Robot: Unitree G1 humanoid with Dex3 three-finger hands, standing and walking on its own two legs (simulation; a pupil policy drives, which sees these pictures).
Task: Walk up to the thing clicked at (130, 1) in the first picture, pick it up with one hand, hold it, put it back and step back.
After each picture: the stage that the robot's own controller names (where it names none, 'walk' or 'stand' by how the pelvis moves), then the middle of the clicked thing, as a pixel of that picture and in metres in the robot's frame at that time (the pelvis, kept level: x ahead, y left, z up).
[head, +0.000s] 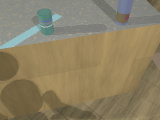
stand; (126, 0) +0.80 -0.19 +0.10
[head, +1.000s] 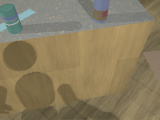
rise first; out of the picture +0.72 -0.06 +0.13
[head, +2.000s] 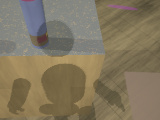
rise first; (34, 18) +0.51 +0.25 +0.12
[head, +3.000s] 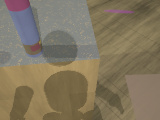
stand; (26, 27) +0.51 +0.23 +0.13
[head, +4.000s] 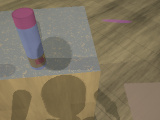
stand; (32, 42) +0.49 +0.22 +0.09
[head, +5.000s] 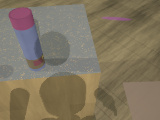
stand; (30, 43) +0.47 +0.22 +0.09
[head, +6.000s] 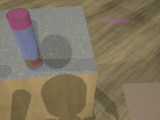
stand; (27, 43) +0.48 +0.24 +0.09
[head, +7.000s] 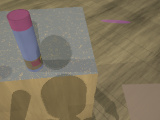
stand; (28, 44) +0.48 +0.23 +0.09
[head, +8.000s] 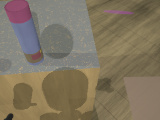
rise first; (27, 37) +0.48 +0.23 +0.10
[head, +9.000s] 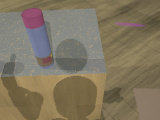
go down; (40, 41) +0.49 +0.23 +0.10
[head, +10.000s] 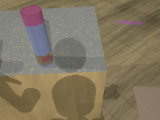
go down; (39, 40) +0.50 +0.21 +0.10
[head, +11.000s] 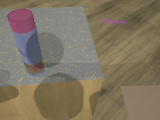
go down; (29, 47) +0.45 +0.20 +0.11
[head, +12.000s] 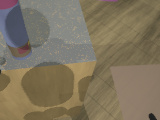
close in; (12, 26) +0.47 +0.21 +0.13
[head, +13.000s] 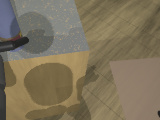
close; (2, 16) +0.50 +0.23 +0.15
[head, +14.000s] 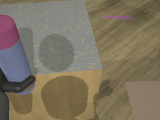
lift; (13, 62) +0.33 +0.21 +0.17
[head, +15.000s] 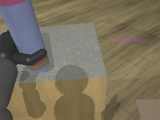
lift; (25, 31) +0.32 +0.17 +0.30
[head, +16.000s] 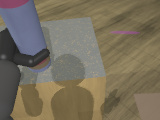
hold; (26, 31) +0.32 +0.15 +0.30
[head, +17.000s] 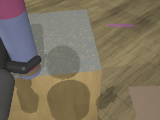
crouch; (19, 40) +0.33 +0.18 +0.26
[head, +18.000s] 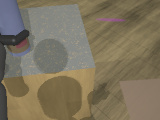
crouch; (7, 16) +0.43 +0.22 +0.25
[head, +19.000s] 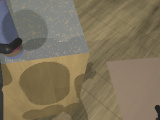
lower; (0, 24) +0.48 +0.23 +0.14
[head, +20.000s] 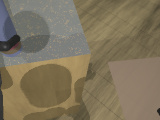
lower; out of the picture +0.48 +0.23 +0.16
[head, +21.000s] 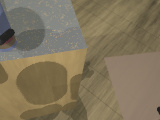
lower; out of the picture +0.49 +0.23 +0.16
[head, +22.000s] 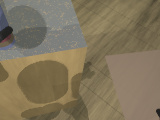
lower; out of the picture +0.50 +0.24 +0.16
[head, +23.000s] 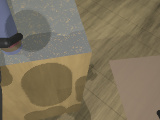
open; out of the picture +0.49 +0.23 +0.16
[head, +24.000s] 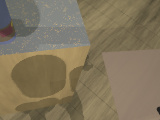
rise; out of the picture +0.49 +0.23 +0.16
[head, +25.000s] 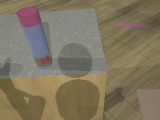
sink last; (37, 41) +0.49 +0.23 +0.12
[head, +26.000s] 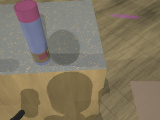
stand; (35, 36) +0.49 +0.22 +0.11
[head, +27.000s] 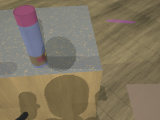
stand; (33, 40) +0.49 +0.23 +0.10
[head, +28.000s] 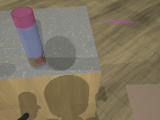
stand; (31, 41) +0.49 +0.23 +0.10
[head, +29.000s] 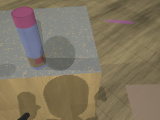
stand; (31, 42) +0.48 +0.23 +0.10
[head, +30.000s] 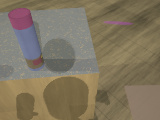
stand; (29, 43) +0.48 +0.23 +0.10
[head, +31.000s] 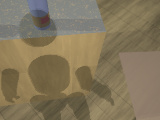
walk; out of the picture +0.61 +0.19 +0.11
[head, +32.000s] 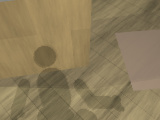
walk; out of the picture +0.95 +0.28 +0.13
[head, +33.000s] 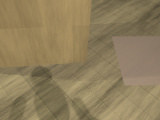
stand; out of the picture +1.16 +0.25 +0.11
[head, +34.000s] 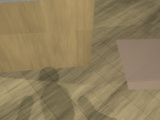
stand; out of the picture +1.15 +0.24 +0.09
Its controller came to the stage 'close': yes
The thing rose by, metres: 0.22
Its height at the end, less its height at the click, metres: +0.00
